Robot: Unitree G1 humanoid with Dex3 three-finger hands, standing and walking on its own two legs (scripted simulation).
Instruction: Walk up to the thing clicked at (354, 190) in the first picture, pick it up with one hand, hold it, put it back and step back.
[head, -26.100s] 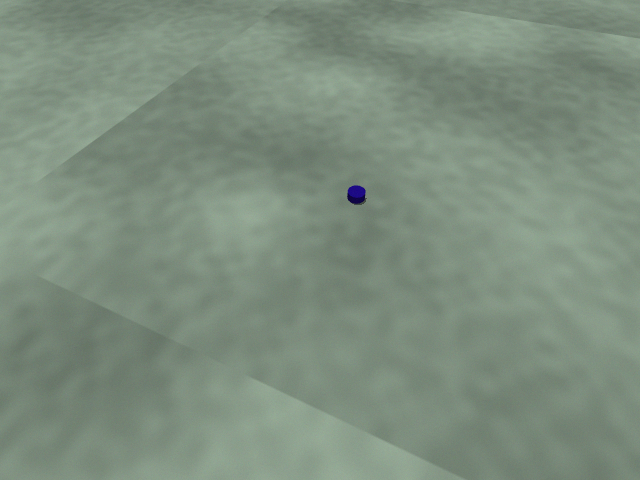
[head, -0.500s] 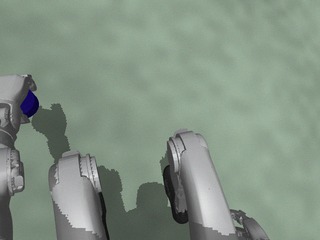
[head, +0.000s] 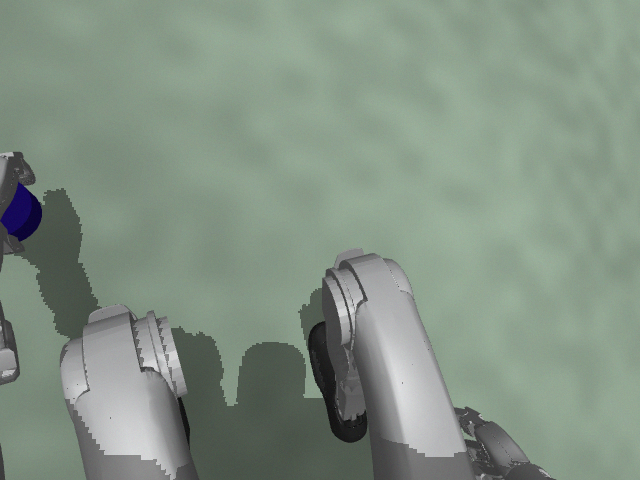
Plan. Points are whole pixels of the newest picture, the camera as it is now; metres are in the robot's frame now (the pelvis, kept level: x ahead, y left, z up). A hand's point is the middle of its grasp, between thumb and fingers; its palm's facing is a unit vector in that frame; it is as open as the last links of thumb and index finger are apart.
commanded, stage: rest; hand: left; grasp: from above
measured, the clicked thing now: out of the picture +0.46 +0.31 -0.23
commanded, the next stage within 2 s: open in 1.14 s
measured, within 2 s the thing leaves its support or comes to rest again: neither
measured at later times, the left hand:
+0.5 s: hand (13, 216) +0.45 +0.30 -0.25, palm faces -0.45 -0.12 -0.88, open 9.9 cm
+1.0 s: hand (17, 221) +0.45 +0.30 -0.26, palm faces -0.46 -0.12 -0.88, open 9.9 cm
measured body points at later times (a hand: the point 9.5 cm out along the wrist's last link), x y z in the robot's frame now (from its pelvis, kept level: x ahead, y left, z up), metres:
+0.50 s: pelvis +0.01 +0.01 -0.01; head +0.28 +0.11 +0.33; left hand +0.47 +0.30 -0.20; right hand +0.05 -0.27 -0.09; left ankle +0.06 +0.14 -0.28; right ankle +0.10 -0.14 -0.27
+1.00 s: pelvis +0.00 +0.01 -0.02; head +0.27 +0.12 +0.32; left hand +0.47 +0.30 -0.21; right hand +0.03 -0.26 -0.08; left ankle +0.06 +0.14 -0.28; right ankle +0.10 -0.14 -0.27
